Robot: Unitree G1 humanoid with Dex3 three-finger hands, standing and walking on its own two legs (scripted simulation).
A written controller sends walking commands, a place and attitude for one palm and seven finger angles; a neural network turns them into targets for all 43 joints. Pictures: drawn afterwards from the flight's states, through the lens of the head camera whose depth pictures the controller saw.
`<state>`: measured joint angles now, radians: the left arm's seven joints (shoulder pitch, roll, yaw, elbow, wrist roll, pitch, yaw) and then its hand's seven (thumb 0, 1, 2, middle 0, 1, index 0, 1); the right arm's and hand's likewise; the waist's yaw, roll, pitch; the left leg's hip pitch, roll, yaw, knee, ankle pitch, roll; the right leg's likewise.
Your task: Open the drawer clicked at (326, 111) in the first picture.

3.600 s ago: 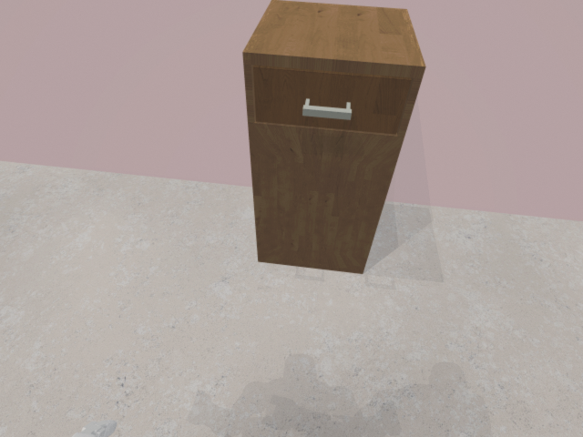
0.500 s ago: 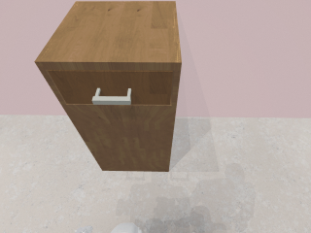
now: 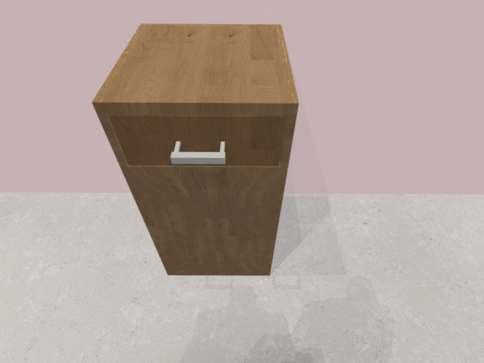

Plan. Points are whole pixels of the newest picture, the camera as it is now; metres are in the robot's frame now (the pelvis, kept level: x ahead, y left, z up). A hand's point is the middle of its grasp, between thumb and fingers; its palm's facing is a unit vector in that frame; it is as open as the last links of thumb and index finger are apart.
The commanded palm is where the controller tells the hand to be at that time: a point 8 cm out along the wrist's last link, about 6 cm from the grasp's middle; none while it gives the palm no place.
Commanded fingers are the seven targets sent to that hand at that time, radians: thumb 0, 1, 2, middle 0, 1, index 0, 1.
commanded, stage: come to a stop and stand still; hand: left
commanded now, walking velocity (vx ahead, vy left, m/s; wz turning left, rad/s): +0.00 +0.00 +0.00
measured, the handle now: (199, 151) +0.57 +0.14 +0.00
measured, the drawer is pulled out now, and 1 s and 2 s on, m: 0.00 0.00 0.00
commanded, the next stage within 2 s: look again from close up in 0.44 s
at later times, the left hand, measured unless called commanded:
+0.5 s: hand out of the picture -0.06 +0.14 -0.18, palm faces +0.05 -0.99 -0.15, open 7.3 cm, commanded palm none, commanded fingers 0.00 0.90 0.90 -0.20 -0.30 -0.20 -0.30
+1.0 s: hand out of the picture +0.01 +0.18 -0.18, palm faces +0.03 -0.98 -0.18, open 7.3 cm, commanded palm none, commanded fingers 0.00 0.90 0.90 -0.20 -0.30 -0.20 -0.30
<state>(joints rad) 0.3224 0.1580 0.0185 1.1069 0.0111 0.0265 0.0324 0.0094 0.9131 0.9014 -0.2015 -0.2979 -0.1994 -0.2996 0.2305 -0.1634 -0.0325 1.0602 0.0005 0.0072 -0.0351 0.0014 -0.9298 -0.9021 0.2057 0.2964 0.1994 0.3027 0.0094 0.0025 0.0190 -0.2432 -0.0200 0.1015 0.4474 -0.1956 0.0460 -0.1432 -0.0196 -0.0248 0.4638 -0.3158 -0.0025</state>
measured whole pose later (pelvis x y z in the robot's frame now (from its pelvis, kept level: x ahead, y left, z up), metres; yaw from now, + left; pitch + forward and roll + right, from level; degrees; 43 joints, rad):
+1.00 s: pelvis +0.01 +0.01 +0.00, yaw +0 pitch +0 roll +0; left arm 0.31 0.15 -0.01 1.06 0.01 -0.02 0.04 0.01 0.92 0.90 -0.20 -0.30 -0.20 -0.30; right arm 0.30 -0.16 0.01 1.08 -0.01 -0.02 -0.02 0.02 -0.93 -0.90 0.20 0.30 0.20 0.30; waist -0.01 -0.01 0.00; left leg -0.27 -0.02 0.09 0.50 -0.24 0.06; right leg -0.16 -0.02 -0.03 0.50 -0.34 0.01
